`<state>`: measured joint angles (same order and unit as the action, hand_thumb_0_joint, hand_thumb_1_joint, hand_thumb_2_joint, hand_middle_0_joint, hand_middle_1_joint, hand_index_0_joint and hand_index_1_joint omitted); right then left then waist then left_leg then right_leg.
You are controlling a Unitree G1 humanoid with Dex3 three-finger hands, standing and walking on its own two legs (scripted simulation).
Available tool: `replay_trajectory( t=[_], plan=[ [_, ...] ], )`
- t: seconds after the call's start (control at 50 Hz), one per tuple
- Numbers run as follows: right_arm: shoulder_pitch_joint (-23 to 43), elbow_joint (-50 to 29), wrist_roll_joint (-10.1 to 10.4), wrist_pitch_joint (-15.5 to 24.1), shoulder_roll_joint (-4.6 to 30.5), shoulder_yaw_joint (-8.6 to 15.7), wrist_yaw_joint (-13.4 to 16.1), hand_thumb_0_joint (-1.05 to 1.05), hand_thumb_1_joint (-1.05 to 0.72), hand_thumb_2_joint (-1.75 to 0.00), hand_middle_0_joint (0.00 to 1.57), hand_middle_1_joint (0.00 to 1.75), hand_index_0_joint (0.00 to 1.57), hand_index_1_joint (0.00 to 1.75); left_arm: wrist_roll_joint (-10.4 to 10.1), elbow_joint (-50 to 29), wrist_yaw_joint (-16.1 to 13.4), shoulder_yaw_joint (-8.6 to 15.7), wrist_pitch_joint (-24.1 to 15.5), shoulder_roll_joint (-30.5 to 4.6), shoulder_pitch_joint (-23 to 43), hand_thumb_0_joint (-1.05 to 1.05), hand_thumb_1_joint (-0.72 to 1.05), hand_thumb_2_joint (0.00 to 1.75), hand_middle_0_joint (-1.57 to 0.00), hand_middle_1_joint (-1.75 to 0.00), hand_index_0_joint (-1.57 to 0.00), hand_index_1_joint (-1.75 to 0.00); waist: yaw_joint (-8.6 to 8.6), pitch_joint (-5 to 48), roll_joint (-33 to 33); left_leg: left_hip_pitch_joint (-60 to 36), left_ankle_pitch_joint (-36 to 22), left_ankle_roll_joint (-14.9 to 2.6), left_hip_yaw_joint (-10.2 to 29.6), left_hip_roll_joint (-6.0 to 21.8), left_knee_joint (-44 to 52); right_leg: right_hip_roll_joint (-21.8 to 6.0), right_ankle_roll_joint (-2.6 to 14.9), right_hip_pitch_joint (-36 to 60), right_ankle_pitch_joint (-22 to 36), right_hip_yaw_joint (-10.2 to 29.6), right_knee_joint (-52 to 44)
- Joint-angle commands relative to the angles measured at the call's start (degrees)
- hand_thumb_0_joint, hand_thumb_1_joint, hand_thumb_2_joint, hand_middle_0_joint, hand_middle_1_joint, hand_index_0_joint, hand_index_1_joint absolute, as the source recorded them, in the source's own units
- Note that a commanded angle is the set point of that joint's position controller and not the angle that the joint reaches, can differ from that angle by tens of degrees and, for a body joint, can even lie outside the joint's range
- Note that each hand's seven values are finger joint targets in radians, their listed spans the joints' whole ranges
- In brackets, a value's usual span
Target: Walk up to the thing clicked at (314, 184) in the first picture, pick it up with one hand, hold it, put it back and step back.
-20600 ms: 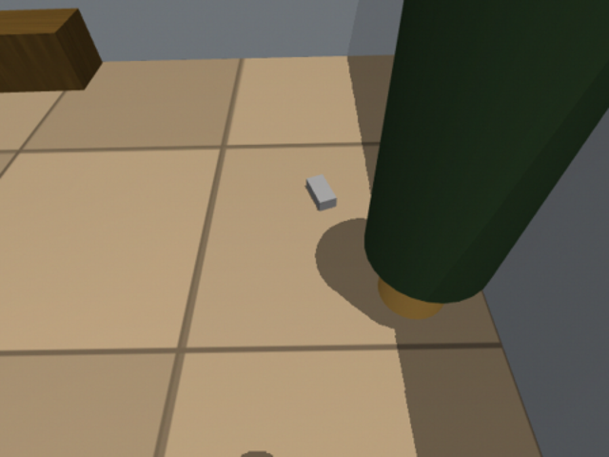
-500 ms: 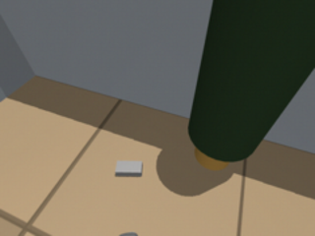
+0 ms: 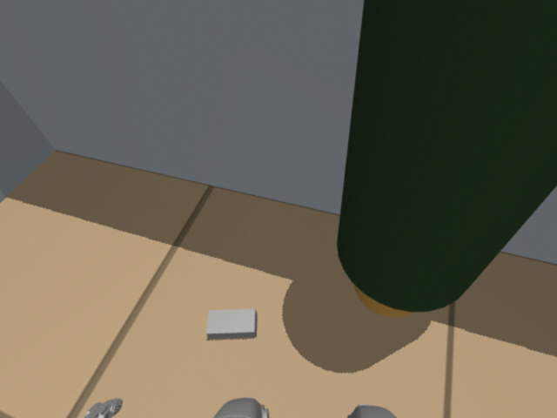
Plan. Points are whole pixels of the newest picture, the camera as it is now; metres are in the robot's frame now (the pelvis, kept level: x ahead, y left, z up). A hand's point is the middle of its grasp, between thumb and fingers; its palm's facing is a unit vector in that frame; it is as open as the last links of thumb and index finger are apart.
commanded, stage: walk up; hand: left
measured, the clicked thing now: (232, 323) +0.49 +0.25 -0.73
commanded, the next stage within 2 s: stand in 1.36 s
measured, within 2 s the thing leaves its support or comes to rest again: neither
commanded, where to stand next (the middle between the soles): +0.11 +0.01 m, yaw +0 degrees
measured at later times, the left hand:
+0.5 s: hand out of the picture +0.10 +0.27 -0.15, palm faces +0.01 -0.94 -0.33, open 7.4 cm
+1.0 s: hand out of the picture +0.12 +0.27 -0.14, palm faces +0.00 -0.95 -0.32, open 7.4 cm
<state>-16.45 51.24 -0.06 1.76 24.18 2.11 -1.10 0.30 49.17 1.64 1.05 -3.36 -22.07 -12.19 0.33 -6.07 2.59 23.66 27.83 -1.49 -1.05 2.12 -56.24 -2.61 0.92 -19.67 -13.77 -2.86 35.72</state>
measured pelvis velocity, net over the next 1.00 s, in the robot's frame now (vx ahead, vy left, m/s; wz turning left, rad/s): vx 0.05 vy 0.02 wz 0.02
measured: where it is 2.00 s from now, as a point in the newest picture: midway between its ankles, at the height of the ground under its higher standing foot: outside the picture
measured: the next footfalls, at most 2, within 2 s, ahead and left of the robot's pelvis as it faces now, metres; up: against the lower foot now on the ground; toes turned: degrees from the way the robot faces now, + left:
left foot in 0.12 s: +0.11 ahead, +0.14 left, +0.00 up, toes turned +2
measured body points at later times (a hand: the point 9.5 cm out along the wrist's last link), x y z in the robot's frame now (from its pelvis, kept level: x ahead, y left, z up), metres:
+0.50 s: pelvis +0.04 +0.01 +0.01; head +0.07 +0.02 +0.46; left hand +0.10 +0.32 -0.12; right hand +0.17 -0.28 -0.11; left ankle +0.08 +0.14 -0.72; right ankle +0.06 -0.12 -0.72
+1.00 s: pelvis +0.05 +0.02 +0.02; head +0.06 +0.02 +0.47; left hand +0.12 +0.32 -0.11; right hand +0.13 -0.28 -0.11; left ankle +0.08 +0.14 -0.72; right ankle +0.06 -0.12 -0.72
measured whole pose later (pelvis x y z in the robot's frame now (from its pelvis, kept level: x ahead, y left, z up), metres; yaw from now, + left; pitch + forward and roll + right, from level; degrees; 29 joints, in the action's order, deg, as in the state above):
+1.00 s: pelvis +0.05 +0.02 +0.02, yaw +1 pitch -2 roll +0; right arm -4.4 68.1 -0.4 0.7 20.2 0.1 -1.1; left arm 0.1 67.1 1.0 0.2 -0.2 -20.1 -4.2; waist 0.3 -3.0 -0.2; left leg 9.5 7.4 0.2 -1.5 0.9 -18.6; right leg -2.5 -1.8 -7.4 -9.0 -1.9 18.1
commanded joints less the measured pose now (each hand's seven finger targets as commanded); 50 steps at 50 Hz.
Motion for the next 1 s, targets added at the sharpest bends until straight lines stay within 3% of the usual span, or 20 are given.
replay_trajectory(
  t=[0.0,0.04,0.06,0.08,0.1,0.12,0.14,0.16,0.18,0.22,0.24,0.26,0.32,0.38,0.6,0.66,0.76,0.86,0.98],
  plan=[
    [-5.02,-0.48,0.06,0.60,8.52,2.45,0.84,0.00,-0.90,-0.90,0.20,0.30,0.20,0.30,0.71,-2.65,-1.80,4.42,-0.51,-15.67,-0.45,0.00,0.90,0.90,-0.20,-0.30,-0.20,-0.30,-0.36,6.88,-13.93,-3.08,-5.18,0.94,-0.36,1.21,11.77,-12.05,11.48,2.65,17.97,9.89,-10.09],
    [-4.11,0.86,0.03,0.73,8.29,2.58,1.19,0.00,-0.90,-0.90,0.20,0.30,0.20,0.30,0.04,-2.17,-1.96,3.80,0.23,-15.24,2.15,0.00,0.90,0.90,-0.20,-0.30,-0.20,-0.30,0.77,8.44,-11.67,-9.45,-12.44,0.76,-2.09,-0.39,18.42,-11.02,9.90,-0.45,18.01,7.74,-4.89],
    [-4.54,1.41,-0.23,0.93,8.93,2.87,1.44,0.00,-0.90,-0.90,0.20,0.30,0.20,0.30,-0.41,-2.26,-1.92,3.19,0.70,-14.50,3.39,0.00,0.90,0.90,-0.20,-0.30,-0.20,-0.30,1.74,8.79,-10.13,-14.18,-17.81,0.21,-1.69,-0.62,21.77,-10.90,8.11,-4.53,14.93,8.03,-2.21],
    [-3.62,1.47,-0.63,1.17,10.17,3.14,1.76,0.00,-0.90,-0.90,0.20,0.30,0.20,0.30,-0.77,-2.13,-1.97,2.55,1.13,-12.75,3.90,0.00,0.90,0.90,-0.20,-0.30,-0.20,-0.30,2.20,8.10,-6.74,-14.82,-20.75,-0.52,1.23,0.99,26.08,-9.32,5.68,-6.36,9.75,7.10,-0.08],
    [-0.38,0.31,-1.24,1.47,13.86,3.66,1.90,0.00,-0.90,-0.90,0.20,0.30,0.20,0.30,-1.31,-2.02,-1.90,1.89,1.67,-10.23,2.38,0.00,0.90,0.90,-0.20,-0.30,-0.20,-0.30,0.27,7.48,2.16,-13.01,-21.72,-2.83,13.95,9.25,31.12,-4.33,2.16,-8.72,1.51,4.50,5.02],
    [4.52,-1.26,-0.36,1.61,16.90,3.74,1.75,0.00,-0.90,-0.90,0.20,0.30,0.20,0.30,-1.74,-0.20,-2.27,2.12,2.39,-11.09,0.54,0.00,0.90,0.90,-0.20,-0.30,-0.20,-0.30,-1.26,6.68,6.37,-4.43,-14.78,-8.86,23.48,16.91,35.96,1.00,0.57,-2.66,-12.03,1.15,8.12],
    [7.90,-1.01,-0.17,1.32,16.49,3.63,1.47,0.00,-0.90,-0.90,0.20,0.30,0.20,0.30,-1.16,2.15,-2.45,2.86,2.77,-13.11,0.15,0.00,0.90,0.90,-0.20,-0.30,-0.20,-0.30,-1.63,5.41,5.07,0.79,-10.86,-11.07,22.90,16.89,35.79,-0.45,0.67,2.95,-15.24,3.08,10.27],
    [9.43,-0.75,-0.23,1.12,14.69,2.75,1.49,0.00,-0.90,-0.90,0.20,0.30,0.20,0.30,-1.01,3.04,-2.21,2.76,2.57,-12.64,-0.02,0.00,0.90,0.90,-0.20,-0.30,-0.20,-0.30,-2.55,5.47,3.04,1.18,-11.06,-9.05,18.11,13.66,34.29,-0.10,1.03,4.58,-13.84,2.91,6.27],
    [10.86,-0.08,-0.07,0.90,12.82,1.99,1.53,0.00,-0.90,-0.90,0.20,0.30,0.20,0.30,-0.99,4.38,-2.10,2.40,2.27,-11.45,-0.35,0.00,0.90,0.90,-0.20,-0.30,-0.20,-0.30,-3.16,5.86,3.34,-0.01,-11.34,-5.86,13.74,10.58,32.68,-0.83,1.40,5.74,-7.80,3.33,0.24],
    [11.07,1.18,0.39,0.84,10.61,0.93,1.35,0.00,-0.90,-0.90,0.20,0.30,0.20,0.30,-0.68,5.64,-1.97,2.41,1.44,-13.14,1.00,0.00,0.90,0.90,-0.20,-0.30,-0.20,-0.30,-2.33,8.00,3.74,-2.87,-16.00,-1.88,8.85,6.80,28.84,-3.61,1.82,7.60,2.89,6.83,-5.27],
    [10.82,2.21,0.53,0.65,9.88,0.59,1.26,0.00,-0.90,-0.90,0.20,0.30,0.20,0.30,-0.59,5.93,-1.93,2.14,1.31,-13.62,3.17,0.00,0.90,0.90,-0.20,-0.30,-0.20,-0.30,-1.23,7.61,2.77,-4.45,-14.06,-1.05,8.36,5.53,29.36,-4.96,2.36,5.45,1.93,9.09,-6.99],
    [10.02,3.13,0.59,0.62,10.11,0.51,1.24,0.00,-0.90,-0.90,0.20,0.30,0.20,0.30,-0.58,6.04,-1.82,1.91,1.25,-13.56,5.08,0.00,0.90,0.90,-0.20,-0.30,-0.20,-0.30,-0.30,7.95,2.04,-7.22,-14.09,-1.11,8.19,5.47,30.43,-4.98,2.18,5.06,3.28,8.44,-6.69],
    [13.13,4.99,0.65,0.77,10.19,0.15,1.23,0.00,-0.90,-0.90,0.20,0.30,0.20,0.30,-0.97,8.53,-1.92,1.03,1.13,-12.28,5.14,0.00,0.90,0.90,-0.20,-0.30,-0.20,-0.30,-1.42,9.39,1.00,-10.82,-21.60,-1.48,8.09,6.38,30.25,-4.06,1.20,6.84,6.61,6.42,-8.79],
    [13.74,6.71,0.90,0.72,9.66,-0.15,1.24,0.00,-0.90,-0.90,0.20,0.30,0.20,0.30,-1.08,10.05,-1.91,0.97,0.93,-12.33,6.95,0.00,0.90,0.90,-0.20,-0.30,-0.20,-0.30,-0.81,10.75,-1.08,-14.54,-27.59,-1.00,6.15,5.64,30.26,-5.03,0.90,8.29,12.06,6.64,-10.79],
    [18.14,11.40,0.53,-0.02,8.58,-0.21,0.97,0.00,-0.90,-0.90,0.20,0.30,0.20,0.30,-0.59,14.12,-1.74,0.79,1.21,-10.67,10.64,0.00,0.90,0.90,-0.20,-0.30,-0.20,-0.30,-0.66,9.44,-3.67,-18.05,-25.10,0.22,5.27,5.50,37.15,-5.86,-0.01,10.85,9.11,6.35,-19.45],
    [18.81,12.01,0.39,-0.16,8.32,-0.36,0.86,0.00,-0.90,-0.90,0.20,0.30,0.20,0.30,-0.43,14.79,-1.71,0.90,1.42,-10.51,11.06,0.00,0.90,0.90,-0.20,-0.30,-0.20,-0.30,-0.74,7.05,-3.09,-15.95,-20.77,0.65,5.87,5.26,39.47,-5.62,-0.53,10.55,5.17,6.09,-20.99],
    [18.16,12.43,0.05,0.03,8.30,-0.33,0.81,0.00,-0.90,-0.90,0.20,0.30,0.20,0.30,-0.11,14.60,-1.50,1.25,1.46,-10.54,11.00,0.00,0.90,0.90,-0.20,-0.30,-0.20,-0.30,-0.73,8.68,-2.59,-16.55,-20.14,0.83,5.45,5.36,40.24,-5.75,-0.36,12.14,5.68,6.21,-21.66],
    [17.86,12.64,-0.18,0.21,8.64,-0.11,0.92,0.00,-0.90,-0.90,0.20,0.30,0.20,0.30,0.04,14.74,-1.42,1.39,1.85,-10.18,10.60,0.00,0.90,0.90,-0.20,-0.30,-0.20,-0.30,-0.88,8.03,-1.63,-14.08,-15.72,0.71,6.67,5.73,42.64,-5.26,-0.25,13.20,4.33,5.61,-21.10],
    [16.38,12.55,0.05,0.41,8.29,-0.14,1.02,0.00,-0.90,-0.90,0.20,0.30,0.20,0.30,-0.14,14.82,-1.50,1.62,1.80,-10.02,10.21,0.00,0.90,0.90,-0.20,-0.30,-0.20,-0.30,-0.68,8.70,-1.84,-14.84,-21.50,0.80,6.35,5.55,41.64,-5.37,-0.66,14.19,6.64,5.30,-20.77]
  ],
)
